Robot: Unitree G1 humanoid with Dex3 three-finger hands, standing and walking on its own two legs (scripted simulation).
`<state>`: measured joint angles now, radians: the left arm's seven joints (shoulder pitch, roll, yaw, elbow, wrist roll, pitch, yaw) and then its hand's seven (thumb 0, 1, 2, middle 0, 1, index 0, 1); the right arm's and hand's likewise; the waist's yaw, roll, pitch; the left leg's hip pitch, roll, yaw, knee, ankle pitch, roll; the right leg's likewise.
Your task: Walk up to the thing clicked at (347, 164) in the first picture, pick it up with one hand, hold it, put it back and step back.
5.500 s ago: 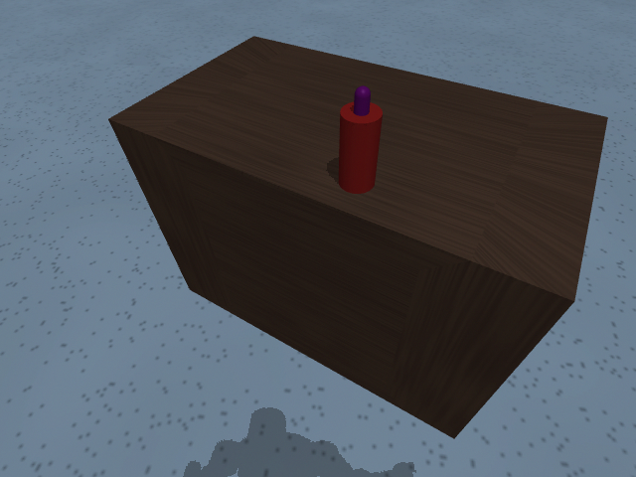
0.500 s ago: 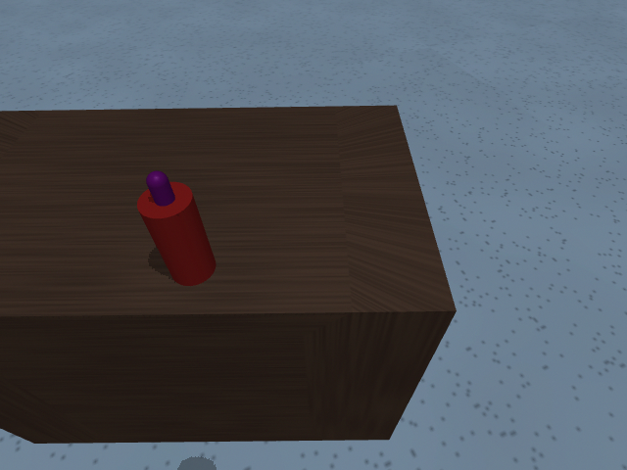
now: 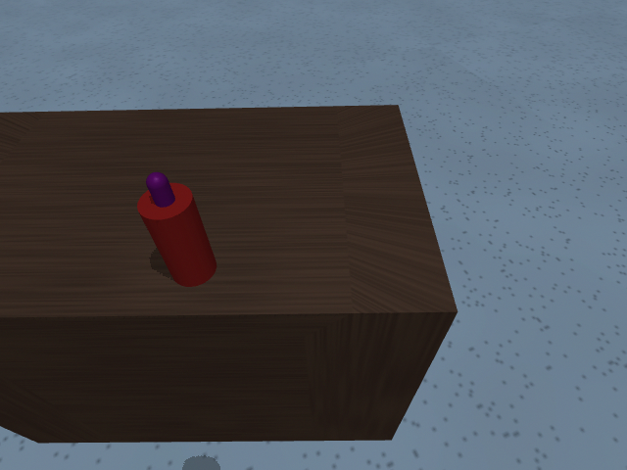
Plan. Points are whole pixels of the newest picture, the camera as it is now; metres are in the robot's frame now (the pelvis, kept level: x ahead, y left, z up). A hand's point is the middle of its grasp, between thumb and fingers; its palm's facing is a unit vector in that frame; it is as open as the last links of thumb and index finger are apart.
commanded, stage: stand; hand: left
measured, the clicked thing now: (176, 227) +0.44 +0.23 +0.07
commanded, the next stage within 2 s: rise first in 0.56 s
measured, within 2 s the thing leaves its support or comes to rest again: neither
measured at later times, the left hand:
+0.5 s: hand out of the picture +0.08 +0.25 -0.16, palm faces -0.03 -0.94 -0.34, open 7.4 cm
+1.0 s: hand (147, 457) +0.17 +0.26 -0.11, palm faces +0.22 -0.92 -0.33, open 13.2 cm
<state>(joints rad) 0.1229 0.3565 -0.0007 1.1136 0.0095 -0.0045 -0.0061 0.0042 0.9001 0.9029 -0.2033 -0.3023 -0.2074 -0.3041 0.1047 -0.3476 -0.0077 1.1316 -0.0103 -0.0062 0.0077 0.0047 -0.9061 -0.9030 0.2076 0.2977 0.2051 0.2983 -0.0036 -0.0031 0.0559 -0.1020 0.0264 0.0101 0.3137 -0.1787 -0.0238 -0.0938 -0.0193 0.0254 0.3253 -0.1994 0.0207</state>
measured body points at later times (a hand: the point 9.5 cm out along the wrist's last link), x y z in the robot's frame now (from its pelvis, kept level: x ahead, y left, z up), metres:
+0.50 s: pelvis +0.01 +0.00 +0.00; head +0.03 +0.00 +0.45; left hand +0.08 +0.30 -0.13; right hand +0.08 -0.30 -0.13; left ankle +0.00 +0.13 -0.75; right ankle -0.01 -0.13 -0.75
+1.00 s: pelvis +0.00 +0.00 -0.01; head +0.03 +0.00 +0.44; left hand +0.16 +0.30 -0.08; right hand +0.16 -0.28 -0.11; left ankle +0.00 +0.13 -0.75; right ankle -0.01 -0.13 -0.75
